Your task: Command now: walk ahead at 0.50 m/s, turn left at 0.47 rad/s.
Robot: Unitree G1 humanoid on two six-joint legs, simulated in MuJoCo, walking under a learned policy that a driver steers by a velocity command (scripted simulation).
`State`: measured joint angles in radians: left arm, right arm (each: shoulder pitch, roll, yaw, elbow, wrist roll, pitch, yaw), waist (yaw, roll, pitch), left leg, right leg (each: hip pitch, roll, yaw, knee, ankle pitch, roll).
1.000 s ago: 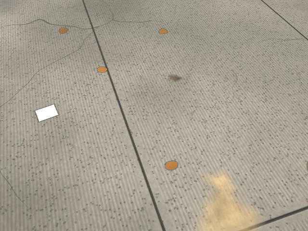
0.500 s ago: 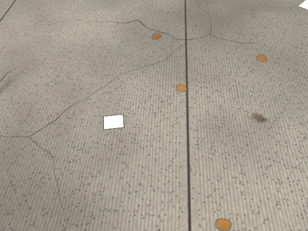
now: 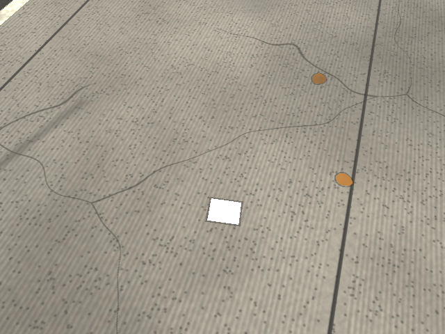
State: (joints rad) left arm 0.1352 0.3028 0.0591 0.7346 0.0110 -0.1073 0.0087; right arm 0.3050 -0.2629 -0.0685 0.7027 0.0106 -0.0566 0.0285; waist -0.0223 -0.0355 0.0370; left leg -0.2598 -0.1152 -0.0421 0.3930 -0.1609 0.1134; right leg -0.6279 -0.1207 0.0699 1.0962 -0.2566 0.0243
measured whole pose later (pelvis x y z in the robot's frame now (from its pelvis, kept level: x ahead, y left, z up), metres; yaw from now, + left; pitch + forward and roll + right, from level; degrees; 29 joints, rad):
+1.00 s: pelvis +0.55 -0.03 +0.00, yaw -17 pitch +2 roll +1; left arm 0.30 0.32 0.07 0.70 -0.03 -0.02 0.00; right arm 0.22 -0.25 -0.06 0.73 -0.01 -0.10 0.01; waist -0.01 -0.06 0.00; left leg -0.24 -0.03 0.04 0.40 -0.19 0.02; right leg -0.54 -0.03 0.06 1.16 -0.34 -0.01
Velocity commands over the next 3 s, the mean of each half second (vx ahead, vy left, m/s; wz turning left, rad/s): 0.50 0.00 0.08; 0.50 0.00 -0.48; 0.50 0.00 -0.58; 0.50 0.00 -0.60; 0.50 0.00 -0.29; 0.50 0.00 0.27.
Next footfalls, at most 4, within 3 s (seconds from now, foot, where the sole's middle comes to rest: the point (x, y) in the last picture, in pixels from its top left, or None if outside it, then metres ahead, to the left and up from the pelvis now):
0.34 right None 0.37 -0.13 -0.78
0.82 left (197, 277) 0.63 0.06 -0.78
1.34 right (302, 229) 0.80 -0.29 -0.78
1.82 left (290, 153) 1.14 -0.29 -0.78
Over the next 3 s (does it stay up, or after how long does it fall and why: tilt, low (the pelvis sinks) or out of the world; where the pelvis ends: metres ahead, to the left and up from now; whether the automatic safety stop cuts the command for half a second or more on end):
stays up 1.32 -0.78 -0.01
